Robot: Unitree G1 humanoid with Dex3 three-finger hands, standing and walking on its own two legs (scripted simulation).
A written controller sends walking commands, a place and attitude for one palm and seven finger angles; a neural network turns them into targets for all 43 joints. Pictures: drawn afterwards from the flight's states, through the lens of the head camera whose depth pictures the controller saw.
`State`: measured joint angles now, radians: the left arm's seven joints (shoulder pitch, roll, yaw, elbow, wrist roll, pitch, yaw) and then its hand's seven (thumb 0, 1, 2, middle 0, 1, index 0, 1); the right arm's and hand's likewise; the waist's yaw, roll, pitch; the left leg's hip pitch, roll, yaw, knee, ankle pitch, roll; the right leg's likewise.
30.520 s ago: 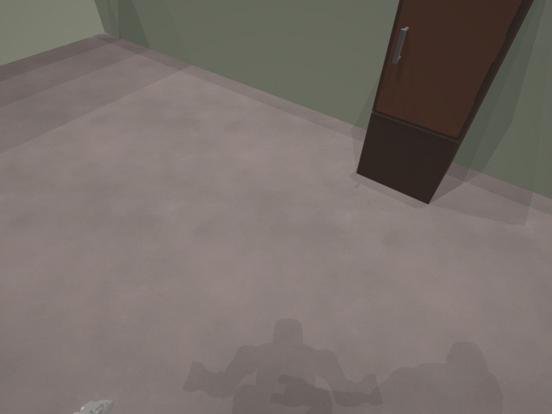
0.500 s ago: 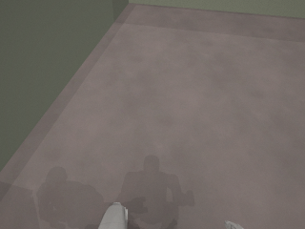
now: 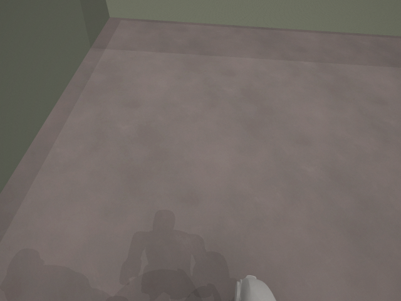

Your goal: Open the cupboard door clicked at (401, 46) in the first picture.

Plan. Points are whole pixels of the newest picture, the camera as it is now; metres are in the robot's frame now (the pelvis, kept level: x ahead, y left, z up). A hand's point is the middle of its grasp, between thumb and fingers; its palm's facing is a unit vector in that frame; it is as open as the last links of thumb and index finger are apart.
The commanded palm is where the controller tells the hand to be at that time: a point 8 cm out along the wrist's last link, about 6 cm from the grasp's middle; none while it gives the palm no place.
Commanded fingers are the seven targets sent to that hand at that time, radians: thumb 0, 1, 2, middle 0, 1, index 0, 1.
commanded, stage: walk to a spot facing it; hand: left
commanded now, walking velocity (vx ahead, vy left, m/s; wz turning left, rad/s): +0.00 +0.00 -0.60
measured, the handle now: out of the picture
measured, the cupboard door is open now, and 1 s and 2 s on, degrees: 46 46 46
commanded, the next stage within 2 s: turn to face it in 0.02 s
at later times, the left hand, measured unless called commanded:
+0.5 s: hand (169, 231) +0.30 +0.11 -0.17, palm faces +0.05 -0.99 -0.13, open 7.2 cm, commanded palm none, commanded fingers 0.00 0.90 0.90 -0.20 -0.30 -0.20 -0.30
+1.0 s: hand (146, 248) +0.25 +0.16 -0.16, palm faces +0.34 -0.88 -0.33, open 7.4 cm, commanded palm none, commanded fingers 0.00 0.90 0.90 -0.20 -0.30 -0.20 -0.30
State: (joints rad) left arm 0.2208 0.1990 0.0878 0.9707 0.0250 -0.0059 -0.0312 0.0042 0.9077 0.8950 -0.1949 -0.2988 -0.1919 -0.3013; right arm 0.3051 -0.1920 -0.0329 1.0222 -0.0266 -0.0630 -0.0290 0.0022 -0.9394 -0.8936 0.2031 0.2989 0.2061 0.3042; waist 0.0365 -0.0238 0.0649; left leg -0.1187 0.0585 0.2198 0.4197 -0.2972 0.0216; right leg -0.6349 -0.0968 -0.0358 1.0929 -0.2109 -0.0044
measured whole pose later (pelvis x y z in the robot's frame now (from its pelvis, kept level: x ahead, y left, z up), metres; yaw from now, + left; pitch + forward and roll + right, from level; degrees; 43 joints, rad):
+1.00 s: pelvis +0.23 -0.09 -0.02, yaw +19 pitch +1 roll +1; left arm 0.16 0.24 0.06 0.91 0.01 0.01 0.02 0.00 0.91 0.89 -0.20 -0.30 -0.19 -0.30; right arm 0.19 -0.26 -0.07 0.94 -0.02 0.06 0.00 0.01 -0.91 -0.89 0.20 0.30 0.21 0.30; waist -0.01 0.04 0.07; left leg -0.41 0.00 -0.07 0.76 -0.44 -0.04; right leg -0.31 -0.05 -0.05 0.61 -0.32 0.02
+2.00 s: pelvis +0.27 -0.13 -0.01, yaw +58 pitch +0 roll +2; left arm 0.22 0.19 0.04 0.89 0.02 0.00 0.01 0.00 0.90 0.89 -0.20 -0.30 -0.20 -0.30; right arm 0.14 -0.25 -0.07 0.93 -0.01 0.08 0.03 0.01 -0.91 -0.89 0.20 0.30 0.20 0.30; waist 0.00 -0.04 0.11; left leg -0.36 0.02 0.08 0.75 -0.42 -0.06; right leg -0.21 -0.16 -0.22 0.58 -0.35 0.03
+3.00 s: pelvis +0.28 -0.14 -0.01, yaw +92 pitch +1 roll -1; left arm 0.17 0.27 0.08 0.91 0.02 0.06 0.01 0.01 0.90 0.89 -0.20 -0.30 -0.20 -0.30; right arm 0.13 -0.22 -0.04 0.89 -0.02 0.03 0.00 0.01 -0.91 -0.89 0.20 0.30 0.21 0.30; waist 0.01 -0.04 0.10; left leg -0.31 -0.02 -0.01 0.53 -0.25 0.03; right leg -0.49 -0.10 -0.02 1.11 -0.43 0.08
